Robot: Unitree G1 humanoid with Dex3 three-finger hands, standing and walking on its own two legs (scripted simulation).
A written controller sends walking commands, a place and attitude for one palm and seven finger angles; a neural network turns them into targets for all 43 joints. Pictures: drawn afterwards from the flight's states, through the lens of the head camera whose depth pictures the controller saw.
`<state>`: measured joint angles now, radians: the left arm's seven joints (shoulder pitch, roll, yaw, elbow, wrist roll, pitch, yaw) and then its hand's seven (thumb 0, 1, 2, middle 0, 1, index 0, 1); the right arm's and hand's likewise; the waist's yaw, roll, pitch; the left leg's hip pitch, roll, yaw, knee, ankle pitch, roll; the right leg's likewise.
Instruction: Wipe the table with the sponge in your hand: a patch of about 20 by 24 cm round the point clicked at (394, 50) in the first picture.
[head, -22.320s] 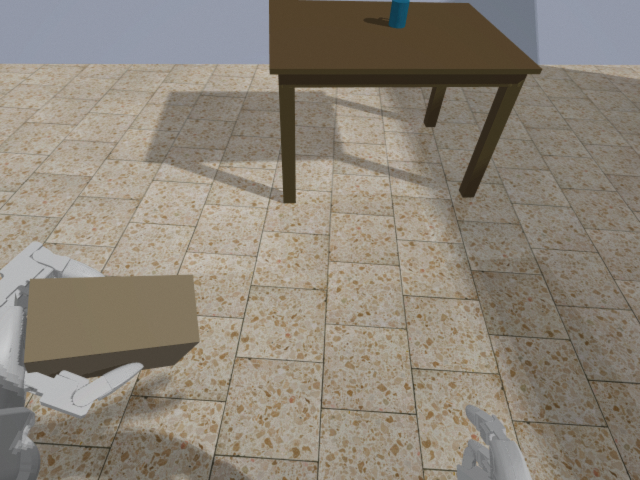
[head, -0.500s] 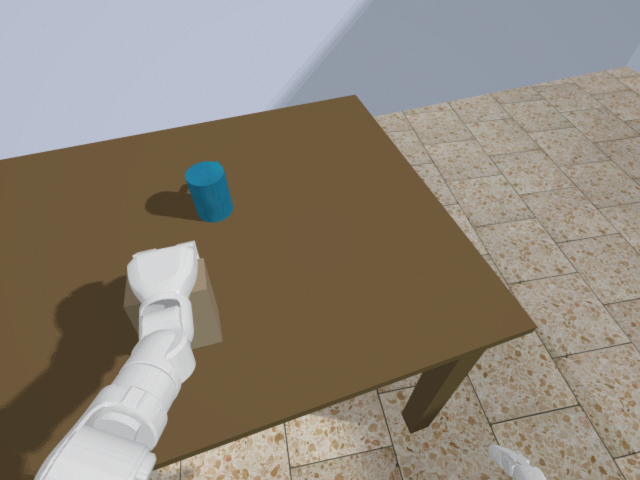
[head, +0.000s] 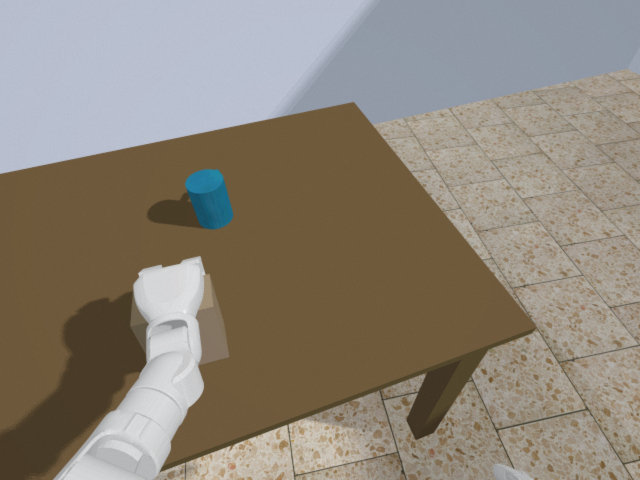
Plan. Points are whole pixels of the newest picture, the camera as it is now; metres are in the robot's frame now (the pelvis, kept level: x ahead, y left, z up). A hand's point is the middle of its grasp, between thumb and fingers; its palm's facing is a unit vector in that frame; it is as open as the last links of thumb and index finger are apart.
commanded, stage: wipe back along the middle lane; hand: left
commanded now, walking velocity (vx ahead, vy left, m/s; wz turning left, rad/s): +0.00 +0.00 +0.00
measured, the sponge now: (187, 334) +0.33 +0.24 -0.06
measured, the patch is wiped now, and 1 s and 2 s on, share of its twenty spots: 0.75 0.85 0.95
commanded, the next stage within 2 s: slide across to the third lane in 0.72 s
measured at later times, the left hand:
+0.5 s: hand (187, 352) +0.28 +0.21 +0.00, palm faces -0.03 -0.06 -1.00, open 10.7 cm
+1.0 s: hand (192, 363) +0.27 +0.20 -0.01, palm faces -0.06 -0.04 -1.00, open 10.7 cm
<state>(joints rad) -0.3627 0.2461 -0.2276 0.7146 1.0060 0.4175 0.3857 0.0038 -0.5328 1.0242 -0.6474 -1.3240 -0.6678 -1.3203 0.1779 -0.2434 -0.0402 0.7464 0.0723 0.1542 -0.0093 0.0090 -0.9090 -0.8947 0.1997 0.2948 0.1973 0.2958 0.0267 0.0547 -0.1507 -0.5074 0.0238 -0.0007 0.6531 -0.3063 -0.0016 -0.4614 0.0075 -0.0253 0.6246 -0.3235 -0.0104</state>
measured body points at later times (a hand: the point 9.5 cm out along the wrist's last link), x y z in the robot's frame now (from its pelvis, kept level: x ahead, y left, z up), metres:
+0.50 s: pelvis +0.00 -0.01 +0.00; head -0.01 -0.03 +0.45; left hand +0.28 +0.21 +0.05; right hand +0.24 -0.21 -0.08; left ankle +0.01 +0.12 -0.72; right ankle -0.01 -0.12 -0.72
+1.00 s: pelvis -0.02 -0.01 +0.00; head -0.02 -0.05 +0.45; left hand +0.26 +0.19 +0.05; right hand +0.18 -0.24 -0.11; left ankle +0.01 +0.12 -0.72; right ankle -0.01 -0.12 -0.72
